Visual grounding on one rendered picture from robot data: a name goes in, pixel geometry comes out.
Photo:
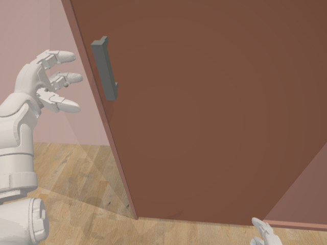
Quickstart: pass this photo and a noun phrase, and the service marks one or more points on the wardrobe door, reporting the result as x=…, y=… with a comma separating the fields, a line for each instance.
x=306, y=200
x=221, y=104

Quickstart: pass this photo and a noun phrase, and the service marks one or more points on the left robot upper arm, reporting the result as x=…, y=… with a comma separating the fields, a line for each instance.
x=23, y=222

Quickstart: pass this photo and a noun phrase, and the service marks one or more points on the robot left hand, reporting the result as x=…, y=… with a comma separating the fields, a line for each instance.
x=32, y=81

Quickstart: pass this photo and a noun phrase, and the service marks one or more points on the robot right hand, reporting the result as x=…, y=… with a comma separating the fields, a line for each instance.
x=266, y=232

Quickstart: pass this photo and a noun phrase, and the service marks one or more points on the robot left forearm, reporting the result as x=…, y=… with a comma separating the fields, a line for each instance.
x=19, y=115

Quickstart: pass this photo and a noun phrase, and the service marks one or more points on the handle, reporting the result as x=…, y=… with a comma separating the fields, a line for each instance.
x=100, y=52

